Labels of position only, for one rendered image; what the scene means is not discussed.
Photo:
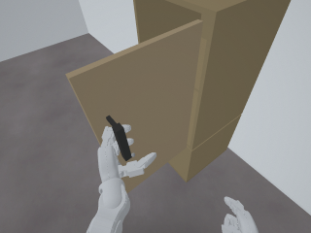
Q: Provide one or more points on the handle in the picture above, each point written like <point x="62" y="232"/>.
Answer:
<point x="121" y="138"/>

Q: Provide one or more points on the cupboard door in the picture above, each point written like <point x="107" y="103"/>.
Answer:
<point x="148" y="86"/>

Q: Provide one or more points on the robot left forearm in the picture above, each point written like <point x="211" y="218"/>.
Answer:
<point x="113" y="206"/>

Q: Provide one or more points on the robot right hand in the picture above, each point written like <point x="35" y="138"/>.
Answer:
<point x="242" y="223"/>

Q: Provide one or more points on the robot left hand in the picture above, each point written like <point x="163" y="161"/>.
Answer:
<point x="108" y="162"/>

